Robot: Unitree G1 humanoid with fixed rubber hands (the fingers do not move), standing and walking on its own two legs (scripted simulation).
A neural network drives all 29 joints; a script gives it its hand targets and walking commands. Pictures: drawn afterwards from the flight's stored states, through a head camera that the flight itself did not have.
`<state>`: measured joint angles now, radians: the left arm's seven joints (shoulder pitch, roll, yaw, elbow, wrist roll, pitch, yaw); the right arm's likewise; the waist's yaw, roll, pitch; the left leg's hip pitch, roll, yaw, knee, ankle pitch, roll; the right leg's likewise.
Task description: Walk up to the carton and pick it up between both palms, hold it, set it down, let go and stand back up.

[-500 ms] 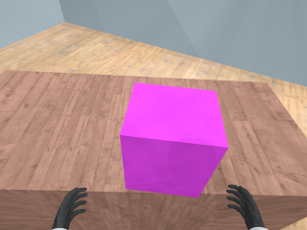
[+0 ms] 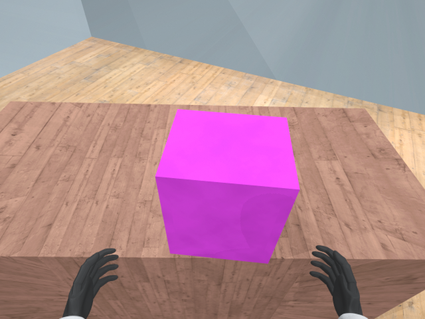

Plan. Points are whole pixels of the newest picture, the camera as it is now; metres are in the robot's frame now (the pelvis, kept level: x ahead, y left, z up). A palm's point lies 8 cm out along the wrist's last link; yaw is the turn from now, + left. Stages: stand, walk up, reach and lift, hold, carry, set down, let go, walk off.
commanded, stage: reach and lift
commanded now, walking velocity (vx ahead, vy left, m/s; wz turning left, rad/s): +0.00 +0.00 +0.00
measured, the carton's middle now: (224, 189) +0.39 -0.02 +0.01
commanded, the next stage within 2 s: none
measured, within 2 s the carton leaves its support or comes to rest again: neither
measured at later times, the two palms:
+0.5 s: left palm (82, 238) +0.25 +0.24 +0.06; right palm (344, 248) +0.23 -0.22 +0.05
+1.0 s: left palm (94, 182) +0.32 +0.22 +0.12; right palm (361, 206) +0.28 -0.24 +0.11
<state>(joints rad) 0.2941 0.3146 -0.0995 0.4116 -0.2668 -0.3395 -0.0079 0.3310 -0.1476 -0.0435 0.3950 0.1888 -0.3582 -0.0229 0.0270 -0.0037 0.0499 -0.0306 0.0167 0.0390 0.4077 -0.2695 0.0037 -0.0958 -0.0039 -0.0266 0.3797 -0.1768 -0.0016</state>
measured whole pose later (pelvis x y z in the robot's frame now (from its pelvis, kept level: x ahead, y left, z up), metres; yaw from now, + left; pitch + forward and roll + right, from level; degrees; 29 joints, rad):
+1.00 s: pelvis +0.01 +0.00 +0.01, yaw -1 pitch -1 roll -1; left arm -0.13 0.32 0.16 -0.06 -0.25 0.46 -0.05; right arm 0.00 -0.32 -0.09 -0.12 0.35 0.33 -0.11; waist -0.03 0.00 0.03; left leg -0.06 0.03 0.05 0.30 -0.22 -0.01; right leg -0.11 0.01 -0.01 0.25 -0.11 -0.01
